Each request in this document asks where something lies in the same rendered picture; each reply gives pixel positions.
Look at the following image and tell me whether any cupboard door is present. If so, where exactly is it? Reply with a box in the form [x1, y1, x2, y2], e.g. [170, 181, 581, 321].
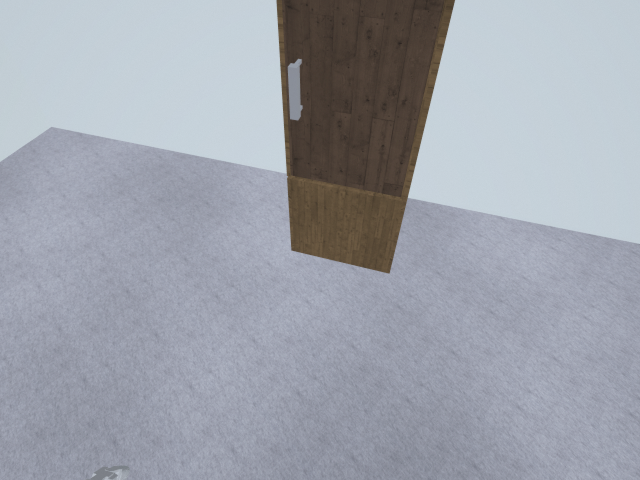
[282, 0, 445, 197]

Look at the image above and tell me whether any handle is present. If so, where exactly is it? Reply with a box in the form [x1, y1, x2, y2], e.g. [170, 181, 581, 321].
[288, 59, 303, 120]

